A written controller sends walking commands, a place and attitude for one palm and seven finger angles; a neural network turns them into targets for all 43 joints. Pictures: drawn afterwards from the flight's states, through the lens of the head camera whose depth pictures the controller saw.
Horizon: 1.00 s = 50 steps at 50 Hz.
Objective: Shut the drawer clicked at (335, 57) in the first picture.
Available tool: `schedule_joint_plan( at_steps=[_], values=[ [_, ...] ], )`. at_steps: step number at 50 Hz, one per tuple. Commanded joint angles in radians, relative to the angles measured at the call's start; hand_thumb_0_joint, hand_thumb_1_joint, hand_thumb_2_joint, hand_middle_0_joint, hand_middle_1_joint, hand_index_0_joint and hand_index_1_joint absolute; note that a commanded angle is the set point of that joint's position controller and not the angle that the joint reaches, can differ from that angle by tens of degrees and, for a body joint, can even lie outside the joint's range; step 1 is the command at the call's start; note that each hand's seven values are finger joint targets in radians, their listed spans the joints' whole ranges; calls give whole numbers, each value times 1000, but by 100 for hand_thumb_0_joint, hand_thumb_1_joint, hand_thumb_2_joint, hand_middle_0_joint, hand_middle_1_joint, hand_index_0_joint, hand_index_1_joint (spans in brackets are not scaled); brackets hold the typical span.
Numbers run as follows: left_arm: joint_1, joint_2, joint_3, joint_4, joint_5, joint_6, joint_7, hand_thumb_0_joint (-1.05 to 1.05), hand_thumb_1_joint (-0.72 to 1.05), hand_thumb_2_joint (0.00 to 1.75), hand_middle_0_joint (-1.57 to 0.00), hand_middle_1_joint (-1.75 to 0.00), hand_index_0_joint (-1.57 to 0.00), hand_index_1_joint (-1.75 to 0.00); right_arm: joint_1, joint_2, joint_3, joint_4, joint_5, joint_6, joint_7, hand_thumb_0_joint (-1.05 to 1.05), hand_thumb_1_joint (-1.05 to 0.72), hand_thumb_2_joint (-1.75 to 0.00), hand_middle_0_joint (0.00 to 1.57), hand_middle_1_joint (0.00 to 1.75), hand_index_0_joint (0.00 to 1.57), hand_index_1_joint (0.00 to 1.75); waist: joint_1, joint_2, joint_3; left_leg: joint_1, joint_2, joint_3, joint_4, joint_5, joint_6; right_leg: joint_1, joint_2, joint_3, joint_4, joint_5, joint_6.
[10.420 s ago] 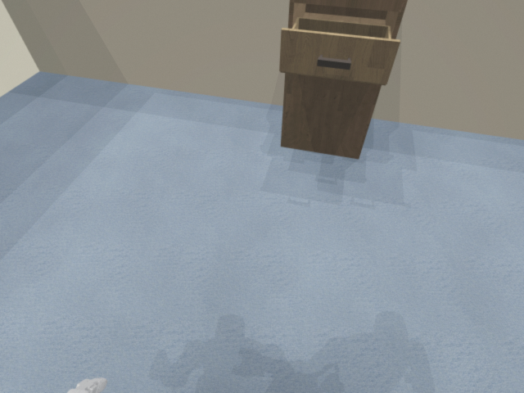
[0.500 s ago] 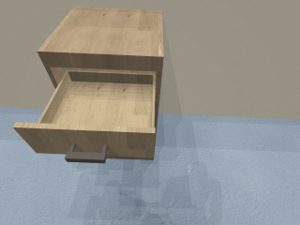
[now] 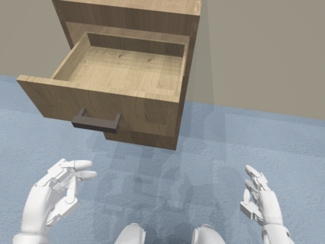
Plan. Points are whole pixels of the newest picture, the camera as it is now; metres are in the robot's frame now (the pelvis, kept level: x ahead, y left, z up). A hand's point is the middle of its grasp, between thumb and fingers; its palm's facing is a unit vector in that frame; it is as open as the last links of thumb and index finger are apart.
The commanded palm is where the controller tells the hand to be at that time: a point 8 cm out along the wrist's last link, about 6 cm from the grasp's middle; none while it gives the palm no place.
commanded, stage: raise the hand and make a fist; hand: left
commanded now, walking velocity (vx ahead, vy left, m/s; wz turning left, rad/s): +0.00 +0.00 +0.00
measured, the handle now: (98, 118) +0.41 +0.24 +0.03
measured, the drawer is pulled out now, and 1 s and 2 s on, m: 0.30 0.30 0.30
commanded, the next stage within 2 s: bring the fist close to the handle in 1.32 s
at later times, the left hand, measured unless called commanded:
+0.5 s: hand (77, 183) +0.21 +0.20 +0.09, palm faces -0.01 -1.00 -0.06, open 3.2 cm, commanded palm +0.18 +0.25 +0.10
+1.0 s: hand (70, 172) +0.22 +0.20 +0.13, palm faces +0.00 -1.00 -0.09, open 3.3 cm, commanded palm +0.18 +0.26 +0.13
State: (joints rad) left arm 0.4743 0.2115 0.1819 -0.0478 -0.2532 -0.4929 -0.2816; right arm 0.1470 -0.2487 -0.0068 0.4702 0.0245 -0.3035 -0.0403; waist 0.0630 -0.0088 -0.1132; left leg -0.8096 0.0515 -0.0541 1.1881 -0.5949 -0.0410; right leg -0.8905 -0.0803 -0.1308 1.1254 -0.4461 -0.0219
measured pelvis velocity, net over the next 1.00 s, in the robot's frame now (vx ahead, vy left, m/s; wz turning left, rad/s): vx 0.04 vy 0.03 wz -0.01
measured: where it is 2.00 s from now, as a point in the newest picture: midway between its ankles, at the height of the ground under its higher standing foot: outside the picture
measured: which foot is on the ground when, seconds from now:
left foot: down 0.00-1.00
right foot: down 0.00-1.00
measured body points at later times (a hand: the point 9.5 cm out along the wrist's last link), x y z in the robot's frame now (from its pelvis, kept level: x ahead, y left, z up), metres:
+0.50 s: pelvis +0.02 +0.02 +0.03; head +0.07 +0.03 +0.47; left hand +0.21 +0.25 +0.10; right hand +0.19 -0.23 -0.03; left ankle +0.00 +0.14 -0.65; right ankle +0.06 -0.12 -0.65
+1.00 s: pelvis +0.04 +0.03 +0.04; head +0.06 +0.03 +0.49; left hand +0.21 +0.25 +0.14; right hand +0.23 -0.19 -0.02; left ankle +0.00 +0.14 -0.65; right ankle +0.06 -0.12 -0.65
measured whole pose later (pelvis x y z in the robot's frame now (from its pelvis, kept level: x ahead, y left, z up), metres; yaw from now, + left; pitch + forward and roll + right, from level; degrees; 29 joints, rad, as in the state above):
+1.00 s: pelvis +0.04 +0.03 +0.04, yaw -1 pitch +8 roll -2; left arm 0.60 0.22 0.13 -0.31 -0.23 -0.26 -0.22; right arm 0.25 -0.21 0.04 0.52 0.03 -0.27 -0.03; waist 0.03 0.03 -0.10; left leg -0.53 0.04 -0.02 0.94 -0.55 -0.01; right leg -0.62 -0.08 -0.11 0.88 -0.39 0.02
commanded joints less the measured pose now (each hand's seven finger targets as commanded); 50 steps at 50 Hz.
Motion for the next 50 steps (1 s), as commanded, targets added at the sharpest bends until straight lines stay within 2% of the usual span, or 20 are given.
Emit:
schedule_joint_plan(
  at_steps=[1, 3, 4, 5, 9, 11, 14, 18, 19, 20, 26, 29, 32, 35, 37, 39, 41, 45, 46, 50],
  values=[
    [-189, 133, 8, -189, -19, 20, -82, 0, 90, 90, -80, -95, -80, -95, 46, -125, -43, -90, 22, -60, -24, 0, -90, -90, 20, 30, 20, 30, -106, 35, -189, -24, -56, 39, -186, 165, 62, 250, 50, 154, -262, -62, 11],
    [-157, 140, 33, -180, -31, 99, -81, 0, 90, 90, -84, -99, -84, -99, 30, -116, -41, -99, 27, -59, -27, 0, -90, -90, 20, 30, 20, 30, -81, 26, -201, -17, -63, 42, -221, 185, 60, 310, 43, 155, -291, -63, 17],
    [-105, 168, 89, -144, -37, 137, -67, 0, 90, 90, -86, -101, -86, -101, 10, -108, -43, -100, 25, -51, -26, 0, -90, -90, 20, 30, 20, 30, -55, -10, -215, -24, -65, 42, -234, 208, 58, 358, 43, 154, -300, -56, 16],
    [-75, 163, 107, -178, -43, 159, -54, 0, 90, 90, -88, -104, -88, -104, 15, -98, -42, -110, 26, -44, -23, 0, -90, -90, 20, 30, 20, 30, -41, -11, -244, -17, -70, 49, -248, 232, 57, 393, 38, 152, -305, -33, 19],
    [28, 146, 148, -215, -47, 168, 32, 0, 90, 90, -96, -112, -96, -112, -16, -69, -48, -106, 16, -30, -16, 0, -90, -90, 20, 30, 20, 30, -17, -54, -200, 2, -67, 45, -290, 284, 51, 418, 44, 120, -304, 33, 15],
    [22, 119, 106, -267, -28, 131, 53, 0, 90, 90, -100, -117, -100, -117, -1, -72, -48, -106, 10, -34, -9, 0, -90, -90, 20, 30, 20, 30, -29, -2, -173, 28, -68, 48, -313, 267, 49, 374, 45, 97, -297, 23, 14],
    [51, 119, 90, -270, -18, 84, 64, 0, 90, 90, -106, -123, -106, -123, 3, -86, -51, -104, 5, -42, -7, 0, -90, -90, 20, 30, 20, 30, -45, -33, -129, 28, -65, 46, -320, 233, 52, 345, 45, 95, -310, -24, 12],
    [41, 93, 28, -330, -12, 40, 51, 0, 90, 90, -114, -132, -114, -132, 36, -103, -50, -103, 6, -62, -8, 0, -90, -90, 20, 30, 20, 30, -64, 38, -138, 84, -64, 41, -333, 235, 52, 313, 48, 71, -293, 10, 9],
    [29, 91, 16, -349, -13, 35, 53, 0, 90, 90, -116, -134, -116, -134, 36, -107, -49, -102, 4, -64, -7, 0, -90, -90, 20, 30, 20, 30, -74, 25, -142, 93, -62, 33, -333, 241, 54, 312, 53, 62, -284, 24, 8],
    [47, 92, 22, -353, -9, 34, 53, 0, 90, 90, -118, -136, -118, -136, 50, -108, -53, -101, 6, -63, -7, 0, -90, -90, 20, 30, 20, 30, -67, 27, -164, 111, -61, 33, -338, 262, 53, 321, 56, 55, -278, 55, 8],
    [95, 101, 21, -405, 11, 65, 76, 0, 90, 90, -130, -149, -130, -149, 56, -99, -51, -110, 7, -43, 0, 0, -90, -90, 20, 30, 20, 30, -52, 85, -174, 172, -55, 27, -359, 387, 45, 370, 62, 33, -262, 199, 3],
    [102, 87, 2, -404, 21, 101, 81, 0, 90, 90, -136, -156, -136, -156, 44, -93, -45, -118, 8, -22, 3, 0, -90, -90, 20, 30, 20, 30, -57, 76, -132, 191, -48, 24, -371, 422, 44, 374, 68, 24, -270, 231, 4],
    [134, 84, 9, -413, 22, 132, 77, 0, 90, 90, -140, -160, -140, -160, 45, -85, -42, -129, 10, -7, 5, 0, -90, -90, 20, 30, 20, 30, -50, 60, -129, 206, -44, 26, -384, 454, 40, 398, 70, 20, -280, 267, 7],
    [108, 74, -16, -458, 26, 149, 75, 0, 90, 90, -140, -160, -140, -160, 50, -81, -30, -135, 8, -1, 7, 0, -90, -90, 20, 30, 20, 30, -54, 83, -128, 239, -43, 23, -391, 487, 38, 405, 70, 19, -287, 288, 6],
    [115, 71, -15, -454, 23, 160, 73, 0, 90, 90, -140, -160, -140, -160, 50, -81, -28, -136, 8, -2, 6, 0, -90, -90, 20, 30, 20, 30, -57, 44, -123, 239, -42, 22, -394, 472, 38, 410, 71, 16, -296, 290, 9],
    [124, 100, 17, -462, 19, 165, 72, 0, 90, 90, -140, -160, -140, -160, 38, -81, -27, -134, 8, -2, 3, 0, -90, -90, 20, 30, 20, 30, -47, 48, -118, 239, -44, 24, -398, 473, 38, 432, 70, 20, -301, 299, 6],
    [143, 87, 10, -472, 20, 168, 67, 0, 90, 90, -140, -160, -140, -160, 42, -77, -22, -134, 10, -5, 5, 0, -90, -90, 20, 30, 20, 30, -44, 75, -126, 253, -43, 25, -404, 494, 36, 437, 68, 19, -305, 309, 6],
    [110, 76, -11, -487, 14, 171, 65, 0, 90, 90, -140, -160, -140, -160, 41, -79, -15, -127, 10, -19, 2, 0, -90, -90, 20, 30, 20, 30, -56, 56, -102, 254, -48, 25, -416, 445, 40, 438, 66, 20, -325, 280, 8],
    [96, 107, 23, -489, 10, 169, 68, 0, 90, 90, -140, -160, -140, -160, 40, -81, -20, -121, 12, -23, -2, 0, -90, -90, 20, 30, 20, 30, -54, 46, -116, 254, -47, 26, -416, 436, 40, 451, 65, 25, -331, 281, 9],
    [138, 91, 29, -438, 4, 174, 59, 0, 90, 90, -140, -160, -140, -160, 32, -80, -19, -114, 14, -29, -7, 0, -90, -90, 20, 30, 20, 30, -43, 32, -95, 235, -54, 31, -427, 423, 39, 471, 62, 29, -345, 275, 6]
  ],
)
